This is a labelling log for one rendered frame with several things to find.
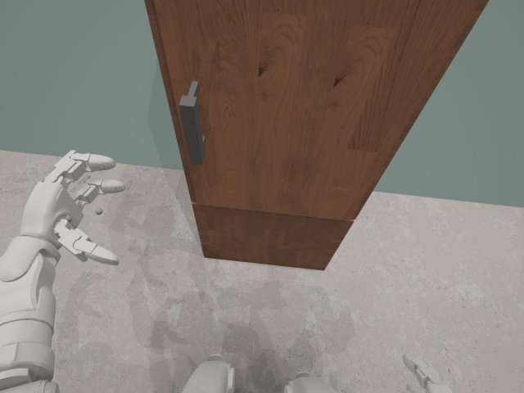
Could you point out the handle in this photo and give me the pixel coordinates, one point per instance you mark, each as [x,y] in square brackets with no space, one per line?
[190,116]

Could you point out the right robot shin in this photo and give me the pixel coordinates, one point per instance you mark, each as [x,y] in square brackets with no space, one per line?
[302,374]

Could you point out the cupboard door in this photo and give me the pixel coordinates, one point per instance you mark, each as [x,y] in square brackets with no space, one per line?
[302,101]

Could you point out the robot shin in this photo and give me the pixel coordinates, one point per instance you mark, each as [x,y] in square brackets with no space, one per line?
[302,374]
[216,358]

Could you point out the robot left forearm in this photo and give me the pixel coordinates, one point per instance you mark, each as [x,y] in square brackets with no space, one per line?
[27,311]

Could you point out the left robot hand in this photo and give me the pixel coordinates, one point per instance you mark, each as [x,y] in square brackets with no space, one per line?
[49,203]

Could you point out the left robot shin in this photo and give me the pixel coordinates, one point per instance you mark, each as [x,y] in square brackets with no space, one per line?
[216,358]

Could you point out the right robot hand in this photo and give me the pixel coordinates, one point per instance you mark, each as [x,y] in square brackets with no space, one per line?
[427,376]

